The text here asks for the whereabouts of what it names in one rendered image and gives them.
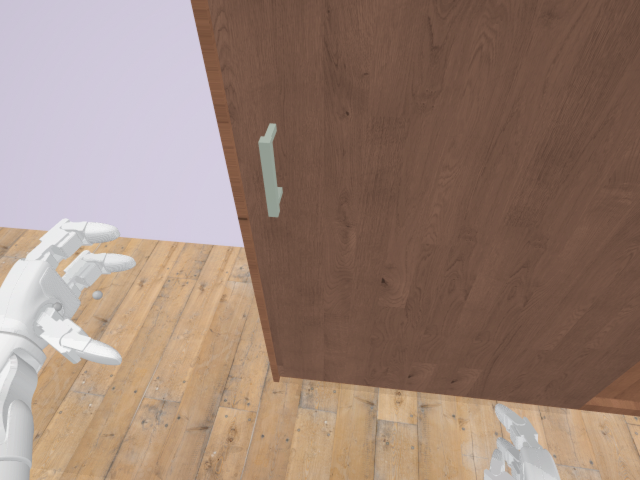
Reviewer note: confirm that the robot left forearm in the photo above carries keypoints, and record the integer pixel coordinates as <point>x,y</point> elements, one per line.
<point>20,361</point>

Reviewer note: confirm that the robot right hand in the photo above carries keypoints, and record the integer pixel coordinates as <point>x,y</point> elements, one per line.
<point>532,462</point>

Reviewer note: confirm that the robot left hand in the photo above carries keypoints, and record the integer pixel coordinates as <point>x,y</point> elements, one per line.
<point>32,286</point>

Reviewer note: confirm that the wardrobe door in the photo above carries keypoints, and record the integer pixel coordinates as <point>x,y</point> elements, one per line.
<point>461,189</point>
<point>626,387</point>

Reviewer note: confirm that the handle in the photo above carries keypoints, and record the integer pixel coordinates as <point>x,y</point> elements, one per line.
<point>272,192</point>

